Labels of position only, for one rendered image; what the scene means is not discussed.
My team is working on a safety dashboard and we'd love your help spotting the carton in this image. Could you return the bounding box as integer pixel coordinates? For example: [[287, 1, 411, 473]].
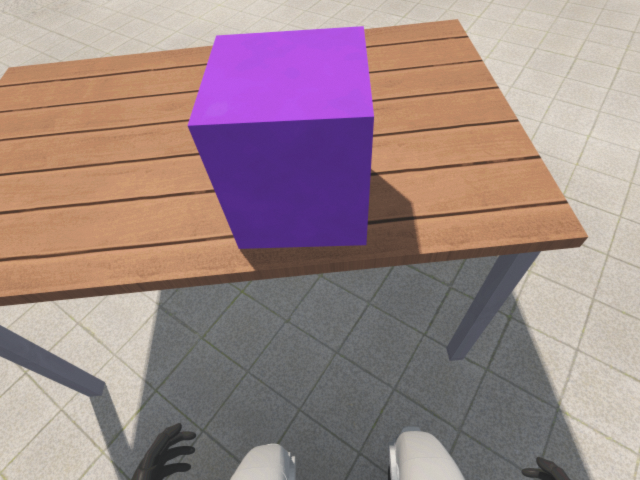
[[188, 26, 374, 249]]

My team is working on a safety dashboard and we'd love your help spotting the robot right hand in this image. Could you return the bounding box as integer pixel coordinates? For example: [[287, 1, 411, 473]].
[[522, 457, 570, 480]]

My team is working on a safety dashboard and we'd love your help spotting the table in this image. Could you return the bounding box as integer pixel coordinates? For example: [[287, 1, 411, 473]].
[[0, 19, 588, 397]]

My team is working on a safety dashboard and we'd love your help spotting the robot right shin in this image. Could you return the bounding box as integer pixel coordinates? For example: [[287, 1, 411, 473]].
[[400, 426, 420, 434]]

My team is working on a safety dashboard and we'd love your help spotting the right robot thigh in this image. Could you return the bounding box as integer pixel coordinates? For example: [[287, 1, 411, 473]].
[[388, 431, 465, 480]]

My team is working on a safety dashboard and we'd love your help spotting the robot left hand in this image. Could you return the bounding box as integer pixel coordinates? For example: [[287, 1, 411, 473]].
[[131, 423, 196, 480]]

